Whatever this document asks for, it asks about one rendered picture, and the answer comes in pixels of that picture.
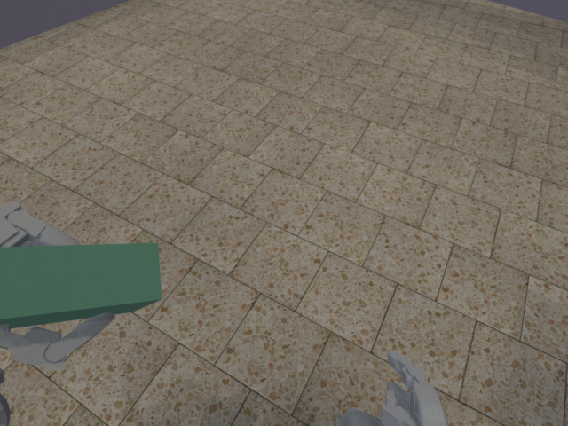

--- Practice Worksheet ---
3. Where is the sponge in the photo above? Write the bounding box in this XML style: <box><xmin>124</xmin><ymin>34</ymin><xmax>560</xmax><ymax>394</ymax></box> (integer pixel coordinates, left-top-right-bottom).
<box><xmin>0</xmin><ymin>242</ymin><xmax>162</xmax><ymax>328</ymax></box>

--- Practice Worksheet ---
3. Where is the robot right hand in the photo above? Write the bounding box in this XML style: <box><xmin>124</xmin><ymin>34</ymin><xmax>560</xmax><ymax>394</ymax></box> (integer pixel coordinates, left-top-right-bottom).
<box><xmin>381</xmin><ymin>351</ymin><xmax>449</xmax><ymax>426</ymax></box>

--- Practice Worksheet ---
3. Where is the robot left hand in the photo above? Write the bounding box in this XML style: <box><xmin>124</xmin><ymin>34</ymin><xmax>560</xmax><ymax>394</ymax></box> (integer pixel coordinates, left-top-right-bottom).
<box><xmin>0</xmin><ymin>201</ymin><xmax>115</xmax><ymax>371</ymax></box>

